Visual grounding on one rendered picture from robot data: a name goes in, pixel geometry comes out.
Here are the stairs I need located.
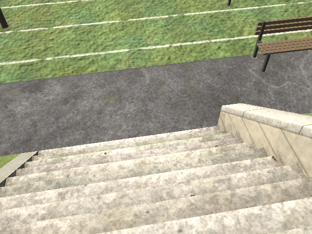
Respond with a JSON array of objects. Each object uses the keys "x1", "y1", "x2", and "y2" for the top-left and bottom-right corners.
[{"x1": 0, "y1": 126, "x2": 312, "y2": 234}]

